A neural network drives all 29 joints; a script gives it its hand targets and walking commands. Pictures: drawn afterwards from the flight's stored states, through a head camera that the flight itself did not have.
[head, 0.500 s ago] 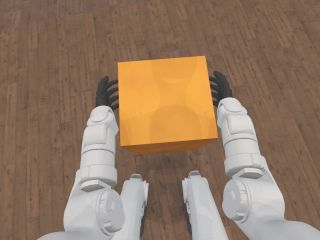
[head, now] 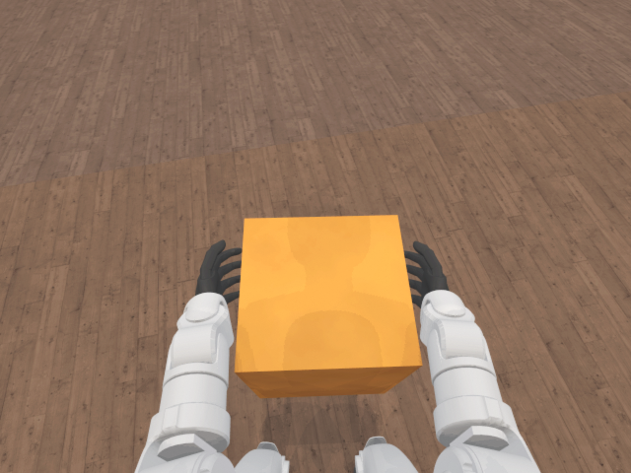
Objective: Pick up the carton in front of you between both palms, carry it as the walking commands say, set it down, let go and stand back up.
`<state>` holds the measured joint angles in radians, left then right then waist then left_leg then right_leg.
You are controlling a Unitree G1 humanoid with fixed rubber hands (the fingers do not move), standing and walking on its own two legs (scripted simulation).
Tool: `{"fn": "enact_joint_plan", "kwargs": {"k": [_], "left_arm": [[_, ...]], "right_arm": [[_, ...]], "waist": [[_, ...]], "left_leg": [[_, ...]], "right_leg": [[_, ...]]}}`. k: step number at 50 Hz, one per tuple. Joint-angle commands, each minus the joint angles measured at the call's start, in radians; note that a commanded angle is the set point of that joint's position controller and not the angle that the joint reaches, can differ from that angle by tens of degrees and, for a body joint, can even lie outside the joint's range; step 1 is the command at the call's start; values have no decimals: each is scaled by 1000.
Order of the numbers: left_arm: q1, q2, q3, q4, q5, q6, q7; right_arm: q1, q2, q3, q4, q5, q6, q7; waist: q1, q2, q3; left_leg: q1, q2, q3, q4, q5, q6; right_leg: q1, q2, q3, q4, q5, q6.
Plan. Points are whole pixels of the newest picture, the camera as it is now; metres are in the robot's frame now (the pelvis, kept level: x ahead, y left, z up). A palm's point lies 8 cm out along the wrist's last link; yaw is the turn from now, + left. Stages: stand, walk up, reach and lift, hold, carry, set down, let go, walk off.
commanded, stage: reach and lift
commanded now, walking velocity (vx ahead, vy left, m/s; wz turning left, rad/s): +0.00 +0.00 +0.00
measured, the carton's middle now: (322, 315) +0.34 +0.00 -0.09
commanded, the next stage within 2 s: hold in 1.30 s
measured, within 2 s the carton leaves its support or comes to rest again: neither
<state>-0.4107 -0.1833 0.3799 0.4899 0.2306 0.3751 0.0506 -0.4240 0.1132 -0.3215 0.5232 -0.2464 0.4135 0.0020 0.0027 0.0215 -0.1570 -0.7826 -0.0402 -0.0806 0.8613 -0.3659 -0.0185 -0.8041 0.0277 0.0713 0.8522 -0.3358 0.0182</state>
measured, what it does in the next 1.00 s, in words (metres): rises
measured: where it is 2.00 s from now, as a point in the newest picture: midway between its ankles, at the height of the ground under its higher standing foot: outside the picture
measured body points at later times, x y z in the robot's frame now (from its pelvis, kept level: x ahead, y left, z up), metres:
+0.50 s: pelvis +0.01 +0.00 +0.05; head -0.02 +0.00 +0.50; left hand +0.32 +0.15 +0.07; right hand +0.31 -0.15 +0.06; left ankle +0.03 +0.13 -0.69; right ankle +0.04 -0.13 -0.69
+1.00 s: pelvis +0.02 +0.00 +0.05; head +0.00 +0.00 +0.50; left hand +0.33 +0.15 +0.08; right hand +0.32 -0.15 +0.07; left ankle +0.03 +0.13 -0.69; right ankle +0.04 -0.13 -0.69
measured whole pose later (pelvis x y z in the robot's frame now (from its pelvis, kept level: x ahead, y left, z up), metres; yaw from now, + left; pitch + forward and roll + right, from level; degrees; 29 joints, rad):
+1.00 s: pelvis +0.02 +0.00 +0.05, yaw +0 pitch -4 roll +0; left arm -0.31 -0.16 0.28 0.34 0.31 0.63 -0.01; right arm -0.28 0.16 -0.24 0.31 -0.29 0.67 0.00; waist 0.00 0.01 0.02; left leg -0.10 -0.01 -0.09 0.39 -0.21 -0.01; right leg -0.12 0.02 0.07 0.38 -0.18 0.01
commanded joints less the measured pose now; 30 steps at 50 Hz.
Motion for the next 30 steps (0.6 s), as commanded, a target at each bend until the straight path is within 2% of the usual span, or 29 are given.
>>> {"fn": "enact_joint_plan", "kwargs": {"k": [1, 11, 16, 20, 25, 30], "left_arm": [[-438, -1021, -632, 79, -150, 37, -263], [-284, -1006, -689, -31, -181, 148, -278], [-274, -967, -628, -27, -151, 203, -291], [-341, -961, -568, 5, -124, 212, -305], [-433, -984, -580, -13, -134, 202, -314], [-446, -972, -579, -12, -128, 205, -316]], "right_arm": [[-494, 1021, 591, -24, 171, -17, 236], [-371, 994, 662, -174, 215, 97, 235], [-342, 969, 598, -167, 183, 155, 240], [-404, 963, 534, -126, 156, 165, 254], [-501, 994, 557, -148, 169, 157, 264], [-514, 997, 563, -151, 166, 162, 259]], "waist": [[-8, -27, -441], [-8, -10, -236], [-13, -8, -69], [-9, -1, -5], [-3, -6, -70], [-2, -19, -88]], "left_leg": [[296, -82, 7, -189, 306, 3], [560, -54, -5, -401, 384, 4], [577, -46, 0, -477, 267, 9], [561, -41, 8, -496, 151, 16], [586, -42, 12, -484, 149, 19], [599, -45, 18, -488, 149, 20]], "right_leg": [[443, 89, -2, -163, 315, -20], [666, 73, -8, -377, 352, -15], [690, 70, -10, -448, 244, -25], [680, 64, -16, -460, 140, -31], [707, 63, -18, -452, 139, -26], [730, 62, -18, -459, 143, -21]]}}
